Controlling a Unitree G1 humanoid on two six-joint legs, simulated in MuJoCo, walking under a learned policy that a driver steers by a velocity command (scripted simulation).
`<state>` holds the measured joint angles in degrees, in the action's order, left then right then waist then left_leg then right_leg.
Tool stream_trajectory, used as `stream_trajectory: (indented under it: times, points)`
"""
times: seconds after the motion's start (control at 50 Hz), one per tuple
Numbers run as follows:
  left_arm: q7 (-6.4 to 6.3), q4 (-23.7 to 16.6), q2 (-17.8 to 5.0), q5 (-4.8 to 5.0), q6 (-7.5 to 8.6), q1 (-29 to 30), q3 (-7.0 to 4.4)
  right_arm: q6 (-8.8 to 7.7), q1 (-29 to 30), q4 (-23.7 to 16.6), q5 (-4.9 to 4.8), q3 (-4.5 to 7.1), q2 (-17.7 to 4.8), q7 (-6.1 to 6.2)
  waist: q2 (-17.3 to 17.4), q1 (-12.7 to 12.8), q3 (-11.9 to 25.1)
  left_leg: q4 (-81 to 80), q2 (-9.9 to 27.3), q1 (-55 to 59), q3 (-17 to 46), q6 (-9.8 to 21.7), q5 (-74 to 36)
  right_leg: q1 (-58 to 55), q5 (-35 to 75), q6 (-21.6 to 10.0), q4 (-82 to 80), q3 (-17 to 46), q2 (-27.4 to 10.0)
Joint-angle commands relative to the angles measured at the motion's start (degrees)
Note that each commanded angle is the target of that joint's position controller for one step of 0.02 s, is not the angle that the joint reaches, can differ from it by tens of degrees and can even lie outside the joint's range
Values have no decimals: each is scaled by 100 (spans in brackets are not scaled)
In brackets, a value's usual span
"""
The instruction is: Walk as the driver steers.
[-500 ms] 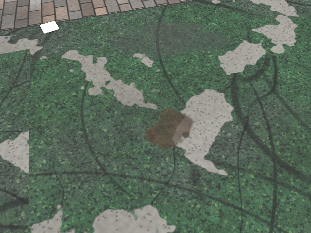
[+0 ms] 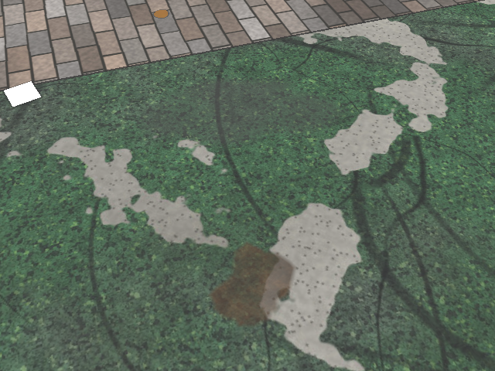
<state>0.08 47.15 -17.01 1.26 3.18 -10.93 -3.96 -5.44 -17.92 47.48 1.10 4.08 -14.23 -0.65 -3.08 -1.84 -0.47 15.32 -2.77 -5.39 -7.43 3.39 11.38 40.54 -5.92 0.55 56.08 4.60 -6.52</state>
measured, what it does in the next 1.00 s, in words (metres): walks ahead, turning right: right foot, then left foot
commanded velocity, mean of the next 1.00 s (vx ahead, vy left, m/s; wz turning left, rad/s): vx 0.09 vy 0.00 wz -0.54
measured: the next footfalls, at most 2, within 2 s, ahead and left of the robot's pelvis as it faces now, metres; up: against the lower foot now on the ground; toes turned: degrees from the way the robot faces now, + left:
right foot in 0.22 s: +0.27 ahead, -0.13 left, +0.00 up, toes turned -8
left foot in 0.70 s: +0.32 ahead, +0.09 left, +0.00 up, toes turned -29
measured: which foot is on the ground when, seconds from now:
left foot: down 0.00-0.20, up 0.22-0.68, down 0.70-1.00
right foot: up 0.00-0.20, down 0.22-0.70, up 0.72-1.00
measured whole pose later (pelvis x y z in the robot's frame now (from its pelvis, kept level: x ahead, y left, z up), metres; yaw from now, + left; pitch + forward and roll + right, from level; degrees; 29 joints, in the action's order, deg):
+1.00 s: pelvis +0.21 +0.00 +0.00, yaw -35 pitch +2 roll -1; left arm 0.1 34.3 -17.9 1.2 -4.1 -10.7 -5.1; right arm 1.0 -9.2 40.1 0.5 3.8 -15.1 2.2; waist -1.3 -1.0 -2.4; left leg 26.5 4.1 -14.6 -4.4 -0.4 13.6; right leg 27.2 -22.7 5.0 51.9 0.9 -1.0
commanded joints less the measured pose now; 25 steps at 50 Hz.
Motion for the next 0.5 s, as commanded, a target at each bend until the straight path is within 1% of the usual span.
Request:
stream_trajectory:
  times: [0.02,0.04,0.06,0.1,0.12,0.14,0.16,0.18,0.2,0.22,0.24,0.26,0.28,0.3,0.32,0.34,0.36,0.38,0.42,0.44,0.46,0.5]
  points:
    - [74,-355,-94,-88,63,93,11,-93,625,-408,-2,150,-790,123,625,187,-209,-577,1330,-565,-19,626,-2922,-555,1110,19,-1130,-247,73]
    - [121,-467,-17,-116,72,362,47,-67,523,-368,-21,158,-838,167,604,59,-218,-501,1360,-508,-120,597,-3093,-655,1349,8,-1425,-433,139]
    - [171,-567,8,-118,69,512,60,-29,417,-319,-44,169,-895,202,596,-13,-187,-398,1431,-334,-148,585,-3221,-689,1401,-11,-1638,-522,183]
    - [271,-735,-79,-103,44,613,33,83,315,-258,-110,204,-1002,250,670,-50,-102,-64,1611,175,-155,537,-3439,-610,1097,-103,-1914,-590,245]
    - [319,-819,-157,-106,33,616,3,149,336,-253,-151,227,-1059,276,723,-15,-57,153,1705,404,-145,492,-3616,-584,789,-181,-2000,-628,291]
    - [361,-878,-259,-121,25,541,-40,214,400,-275,-191,253,-1123,308,784,64,23,446,1766,574,-141,433,-3983,-671,444,-275,-2058,-704,382]
    - [393,-888,-380,-136,20,331,-96,275,487,-316,-225,278,-1180,348,839,193,160,862,1779,665,-147,360,-4439,-919,128,-371,-2101,-820,526]
    - [404,-817,-545,-130,22,-117,-183,335,573,-355,-243,290,-1201,381,812,421,381,1544,1689,654,-187,248,-4670,-1427,41,-492,-2308,-914,717]
    - [346,-679,-802,-142,43,-736,-316,368,608,-395,-252,256,-1115,388,566,738,702,2641,1364,411,-331,12,-4249,-2312,697,-671,-2865,-909,927]
    - [199,-727,-1357,-172,29,-1036,-452,325,297,-505,-69,153,-863,355,-394,733,1219,4368,916,-825,-380,-378,-1946,-3762,3308,-1074,-2745,415,-16]
    - [148,-917,-1694,-257,13,-769,-433,259,-396,-599,163,-14,-336,244,-1312,86,1928,6329,-214,-2697,342,-759,3046,-5307,5615,-2300,-2486,2796,-1353]
    - [194,-1080,-1376,-228,-20,-803,-369,200,-277,-542,-32,34,-785,139,-609,472,2795,6847,-73,-2963,1462,-672,2899,-5486,4311,-2557,-2962,3181,-1466]
    - [200,-1190,-1098,-163,-37,-410,-314,217,270,-677,-211,82,-967,124,-197,499,2101,6691,141,-3335,1430,-570,2348,-4926,3130,-2281,-3168,2559,-1171]
    - [160,-1203,-855,-50,-87,-127,-253,272,541,-695,-166,82,-916,188,279,375,1413,6260,354,-3464,1331,-561,1885,-4166,2182,-1934,-3348,2089,-859]
    - [114,-1248,-701,-18,-144,74,-196,359,660,-687,-94,104,-934,262,338,251,982,5826,501,-3297,1316,-574,1611,-3391,1601,-1748,-3543,1825,-659]
    - [83,-1299,-683,-81,-183,186,-187,446,618,-717,-74,132,-954,288,167,91,817,5503,534,-2922,1320,-563,1439,-2791,1222,-1648,-3702,1704,-490]
    - [66,-1358,-738,-153,-204,250,-208,495,554,-726,-53,131,-890,302,8,22,760,5261,462,-2686,1249,-579,1310,-2464,1158,-1599,-3789,1624,-358]
    - [38,-1388,-796,-184,-211,263,-233,509,481,-712,-45,108,-782,320,-110,-9,778,4957,415,-2575,1206,-615,1233,-2334,1272,-1576,-3799,1510,-269]
    - [-43,-1409,-912,-169,-233,174,-280,510,526,-712,-32,76,-692,367,-170,35,910,4423,341,-2554,1225,-717,1081,-2367,1330,-1547,-3737,1478,-209]
    - [-88,-1426,-951,-143,-263,149,-296,518,589,-723,-33,68,-681,380,-186,72,986,4224,327,-2564,1268,-764,959,-2420,1074,-1514,-3715,1533,-196]
    - [-127,-1454,-964,-119,-299,166,-303,530,657,-737,-40,65,-680,386,-222,100,1020,4038,318,-2552,1309,-795,817,-2422,653,-1453,-3715,1588,-153]
    - [-178,-1520,-954,-101,-369,237,-304,541,819,-780,-65,67,-689,376,-336,159,935,3669,277,-2501,1356,-823,598,-2313,-317,-1325,-3768,1729,-39]
Velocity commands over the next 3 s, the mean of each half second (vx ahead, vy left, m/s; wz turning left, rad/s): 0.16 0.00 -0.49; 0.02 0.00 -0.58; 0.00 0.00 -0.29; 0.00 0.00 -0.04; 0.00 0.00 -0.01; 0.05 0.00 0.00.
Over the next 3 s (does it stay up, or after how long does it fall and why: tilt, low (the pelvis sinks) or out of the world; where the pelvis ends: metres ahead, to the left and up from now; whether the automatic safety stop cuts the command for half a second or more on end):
stays up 0.22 -0.02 -0.01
